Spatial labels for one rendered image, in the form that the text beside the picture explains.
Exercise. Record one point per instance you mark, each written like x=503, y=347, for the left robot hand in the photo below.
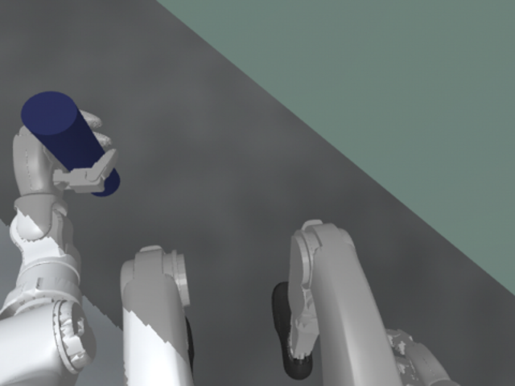
x=37, y=170

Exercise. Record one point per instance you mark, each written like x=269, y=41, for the right robot hand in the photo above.
x=420, y=367

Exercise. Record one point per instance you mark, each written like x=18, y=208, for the right robot foot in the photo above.
x=297, y=369

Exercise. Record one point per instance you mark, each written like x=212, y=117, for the left robot arm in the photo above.
x=45, y=338

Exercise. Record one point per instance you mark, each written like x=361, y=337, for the can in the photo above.
x=55, y=120

